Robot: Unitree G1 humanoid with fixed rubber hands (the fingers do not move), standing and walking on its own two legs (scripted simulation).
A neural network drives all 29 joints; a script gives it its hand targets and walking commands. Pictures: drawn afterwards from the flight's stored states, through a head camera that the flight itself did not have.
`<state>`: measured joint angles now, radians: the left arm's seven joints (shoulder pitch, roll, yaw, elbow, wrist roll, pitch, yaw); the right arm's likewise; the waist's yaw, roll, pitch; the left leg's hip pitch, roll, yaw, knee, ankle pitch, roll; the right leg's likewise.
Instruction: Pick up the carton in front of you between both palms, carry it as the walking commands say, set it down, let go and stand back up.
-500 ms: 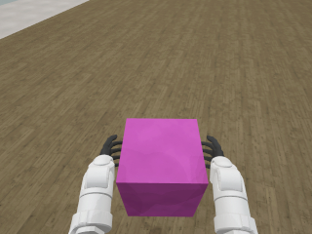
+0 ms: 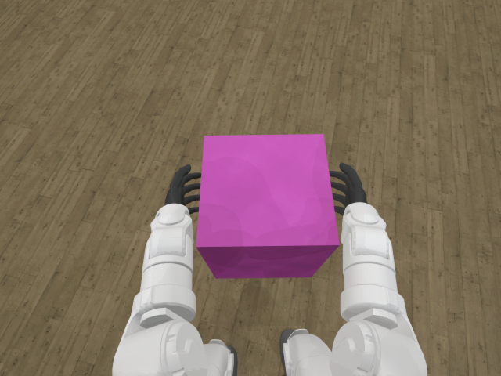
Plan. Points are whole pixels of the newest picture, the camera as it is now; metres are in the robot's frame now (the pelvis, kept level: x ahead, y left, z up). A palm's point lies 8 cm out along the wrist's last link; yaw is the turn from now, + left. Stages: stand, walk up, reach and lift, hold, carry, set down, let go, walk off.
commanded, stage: set down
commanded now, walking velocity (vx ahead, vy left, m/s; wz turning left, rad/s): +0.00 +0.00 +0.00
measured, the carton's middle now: (263, 214) +0.39 -0.02 -0.10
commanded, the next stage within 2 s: none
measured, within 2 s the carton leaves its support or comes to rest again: rests again in 1.92 s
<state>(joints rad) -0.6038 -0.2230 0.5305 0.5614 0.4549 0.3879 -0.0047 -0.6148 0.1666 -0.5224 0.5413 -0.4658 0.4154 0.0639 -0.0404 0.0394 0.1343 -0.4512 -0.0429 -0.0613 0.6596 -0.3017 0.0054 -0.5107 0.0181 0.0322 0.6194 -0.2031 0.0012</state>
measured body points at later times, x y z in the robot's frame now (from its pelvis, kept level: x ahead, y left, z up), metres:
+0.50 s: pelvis -0.02 -0.01 -0.12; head +0.22 -0.03 +0.26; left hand +0.43 +0.11 -0.20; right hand +0.42 -0.19 -0.20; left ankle +0.02 +0.12 -0.72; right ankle +0.07 -0.12 -0.72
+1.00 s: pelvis -0.05 -0.01 -0.25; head +0.26 -0.04 +0.08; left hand +0.48 +0.08 -0.35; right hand +0.45 -0.22 -0.36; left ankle +0.02 +0.12 -0.72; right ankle +0.07 -0.12 -0.72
